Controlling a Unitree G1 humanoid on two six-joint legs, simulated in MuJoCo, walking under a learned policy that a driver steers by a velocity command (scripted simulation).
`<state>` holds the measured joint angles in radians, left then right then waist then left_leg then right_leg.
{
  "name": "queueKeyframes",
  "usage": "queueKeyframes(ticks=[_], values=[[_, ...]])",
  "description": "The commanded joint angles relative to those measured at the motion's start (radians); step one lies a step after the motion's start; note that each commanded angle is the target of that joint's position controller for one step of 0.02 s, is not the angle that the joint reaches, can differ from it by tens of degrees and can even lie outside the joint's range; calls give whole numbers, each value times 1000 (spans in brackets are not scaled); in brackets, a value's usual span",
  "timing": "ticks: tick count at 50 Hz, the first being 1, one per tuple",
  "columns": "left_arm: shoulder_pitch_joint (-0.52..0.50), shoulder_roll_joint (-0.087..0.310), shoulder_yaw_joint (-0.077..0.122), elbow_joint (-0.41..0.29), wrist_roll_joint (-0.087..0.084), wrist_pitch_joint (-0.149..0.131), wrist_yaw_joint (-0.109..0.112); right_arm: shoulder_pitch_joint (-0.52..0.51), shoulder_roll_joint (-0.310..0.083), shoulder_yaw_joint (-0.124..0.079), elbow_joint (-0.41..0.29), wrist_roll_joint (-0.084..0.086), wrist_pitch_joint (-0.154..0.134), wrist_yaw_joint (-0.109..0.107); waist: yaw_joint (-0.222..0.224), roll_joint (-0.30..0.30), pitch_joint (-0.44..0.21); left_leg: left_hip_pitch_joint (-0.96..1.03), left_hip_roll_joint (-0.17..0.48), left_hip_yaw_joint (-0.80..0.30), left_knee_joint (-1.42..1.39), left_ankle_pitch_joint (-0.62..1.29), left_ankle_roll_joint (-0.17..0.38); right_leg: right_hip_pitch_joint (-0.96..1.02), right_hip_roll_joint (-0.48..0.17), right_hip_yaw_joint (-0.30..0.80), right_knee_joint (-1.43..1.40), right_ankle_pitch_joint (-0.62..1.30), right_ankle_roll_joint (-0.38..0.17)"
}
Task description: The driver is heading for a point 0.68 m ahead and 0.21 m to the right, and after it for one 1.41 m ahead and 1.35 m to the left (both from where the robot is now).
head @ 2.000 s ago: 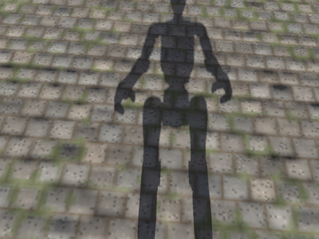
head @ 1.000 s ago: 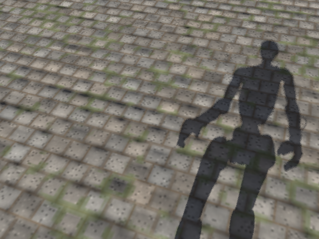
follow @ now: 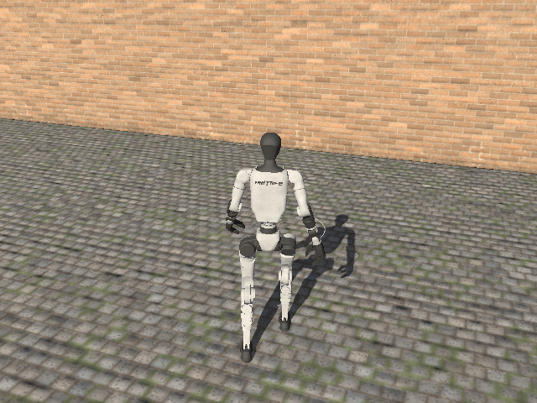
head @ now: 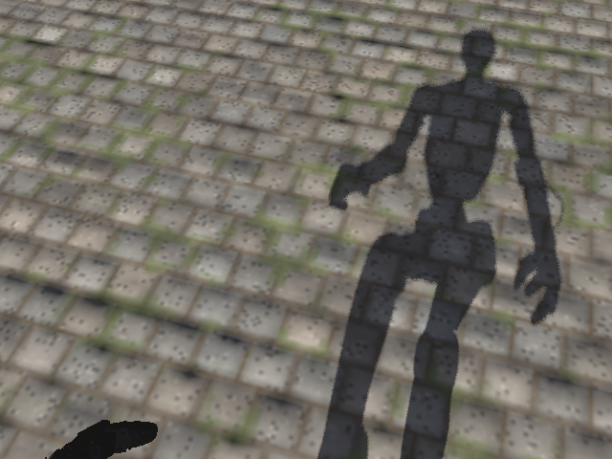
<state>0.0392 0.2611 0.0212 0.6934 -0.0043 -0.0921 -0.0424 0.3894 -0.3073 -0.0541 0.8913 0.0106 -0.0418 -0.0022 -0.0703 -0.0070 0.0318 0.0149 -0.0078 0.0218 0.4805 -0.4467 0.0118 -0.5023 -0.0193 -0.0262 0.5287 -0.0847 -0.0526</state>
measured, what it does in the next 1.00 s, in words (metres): walks ahead, turning right: left foot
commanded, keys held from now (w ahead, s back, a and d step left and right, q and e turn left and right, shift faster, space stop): w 0.34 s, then w+e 0.66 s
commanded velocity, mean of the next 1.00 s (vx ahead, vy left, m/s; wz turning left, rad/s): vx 0.50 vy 0.00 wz -0.26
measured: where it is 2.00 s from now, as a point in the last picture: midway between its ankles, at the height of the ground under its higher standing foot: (351, 314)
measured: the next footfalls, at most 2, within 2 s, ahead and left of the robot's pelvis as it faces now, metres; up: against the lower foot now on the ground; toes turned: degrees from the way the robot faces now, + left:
left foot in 0.52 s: +0.47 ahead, +0.13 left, +0.00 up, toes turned -2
right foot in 1.04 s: +0.68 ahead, -0.18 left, +0.00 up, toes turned -23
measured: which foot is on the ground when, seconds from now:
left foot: down 0.00-0.00, up 0.02-0.50, down 0.52-1.00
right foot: down 0.00-0.52, up 0.54-1.00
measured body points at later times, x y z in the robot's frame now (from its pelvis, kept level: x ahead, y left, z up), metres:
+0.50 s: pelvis +0.28 +0.01 +0.01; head +0.31 +0.02 +0.46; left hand +0.26 +0.30 -0.12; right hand +0.51 -0.22 -0.07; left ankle +0.43 +0.13 -0.72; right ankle +0.13 -0.10 -0.72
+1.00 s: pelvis +0.54 -0.02 +0.01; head +0.57 -0.05 +0.45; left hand +0.81 +0.14 -0.08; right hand +0.47 -0.31 -0.13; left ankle +0.43 +0.14 -0.72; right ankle +0.65 -0.17 -0.71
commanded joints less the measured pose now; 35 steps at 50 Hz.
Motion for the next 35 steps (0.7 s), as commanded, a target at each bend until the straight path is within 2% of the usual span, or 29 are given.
queueKeyframes(ticks=[1,2,3,4,5,6,7,9,12,15,18,20,23,24,25,26,27,28,29,30,31,33,35], values=[[433,265,92,48,-2,6,13,94,-17,19,-71,-6,-41,6,176,-262,-470,-647,-64,-93,766,-112,9,942,-381,760,-179,-192,-290],[377,202,69,39,-7,7,14,-2,-127,-10,-93,23,-57,13,188,-168,-325,-755,3,-151,842,-95,27,844,-351,680,-223,-308,-237],[300,176,60,26,-3,9,17,-94,-136,-12,-123,36,-65,14,168,-109,-195,-775,55,-115,816,-8,38,694,-314,543,-244,-274,-202],[239,154,52,22,5,7,16,-133,-123,-10,-131,22,-64,11,136,-49,-102,-751,94,-94,752,69,34,544,-276,441,-279,-176,-192],[202,128,46,18,13,0,14,-126,-115,-16,-126,8,-56,8,101,-60,-72,-689,129,-102,688,126,29,449,-242,374,-306,-92,-178],[182,119,44,18,17,-4,11,-99,-97,-14,-115,4,-46,8,75,-74,-63,-633,140,-102,663,158,21,391,-217,330,-336,-47,-175],[178,121,45,23,13,-10,10,-77,-75,-10,-104,2,-35,6,61,-77,-63,-606,143,-95,643,176,12,359,-206,294,-359,-6,-183],[190,139,51,42,7,-21,12,-95,-58,-7,-109,-3,-21,1,52,-65,-38,-626,150,-87,580,224,-9,325,-200,232,-392,75,-196],[228,160,58,70,5,-16,25,-202,-48,-3,-140,-11,-23,1,77,-44,-4,-684,152,-80,400,385,-31,347,-180,160,-416,123,-184],[268,175,60,94,-3,-7,35,-308,-25,7,-163,-7,-36,13,115,-45,17,-640,121,-48,201,537,-30,354,-149,94,-423,113,-152],[340,188,64,133,-12,4,38,-409,-25,10,-195,0,-46,26,154,-38,41,-630,96,-40,100,567,-24,416,-175,106,-403,92,-152],[369,189,66,153,-17,18,42,-454,-34,8,-218,2,-54,37,154,-39,53,-653,84,-55,48,520,-12,488,-206,139,-360,115,-149],[357,210,77,160,-20,35,53,-416,-72,-4,-213,1,-67,46,110,-64,25,-567,61,-61,-4,422,14,546,-235,189,-276,195,-125],[338,216,79,157,-20,39,55,-352,-91,-15,-197,0,-71,43,69,-75,-10,-461,39,-40,-24,395,29,536,-221,185,-207,301,-112],[330,197,71,153,-14,42,55,-216,-133,-37,-156,-2,-74,35,2,-62,-101,-253,29,-23,-36,403,56,488,-165,151,-56,378,-84],[325,140,49,127,4,40,55,-40,-197,-58,-125,-18,-72,23,-68,5,-260,52,172,-157,22,414,114,311,-101,110,220,202,-47],[465,19,15,110,-5,23,49,29,-272,-79,-102,-22,-59,20,-14,271,-404,416,416,-586,-46,215,258,-95,63,44,577,-351,27],[430,107,34,126,-27,11,49,29,-173,-53,-110,-13,-56,20,-48,237,-399,379,421,-707,-148,70,252,-197,37,165,719,-501,28],[342,175,57,97,-47,7,49,-37,-123,-37,-115,-10,-56,16,-45,178,-243,257,390,-556,-175,61,205,-259,-10,165,754,-425,21],[291,170,58,84,-43,8,54,-104,-100,-30,-120,-12,-58,15,-18,123,-163,130,357,-441,-199,140,183,-240,-56,137,733,-342,22],[265,159,63,79,-30,13,57,-155,-68,-22,-116,-15,-61,16,7,101,-96,17,321,-351,-235,222,172,-211,-83,134,686,-282,26],[300,120,66,84,-30,39,53,-206,-45,-19,-109,-25,-71,17,58,131,-59,-109,283,-225,-296,309,163,-113,-119,137,640,-219,32],[286,86,63,67,-29,62,52,-220,-61,-27,-94,-22,-81,15,75,105,-23,-162,286,-141,-338,382,176,-120,-132,129,606,-188,42]])
Keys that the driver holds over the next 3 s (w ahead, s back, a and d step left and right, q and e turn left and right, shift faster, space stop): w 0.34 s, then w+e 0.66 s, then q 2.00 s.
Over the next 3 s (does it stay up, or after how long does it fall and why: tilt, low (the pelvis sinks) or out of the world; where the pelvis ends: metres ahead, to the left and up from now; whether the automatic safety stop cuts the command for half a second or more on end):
stays up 0.77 -0.10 0.02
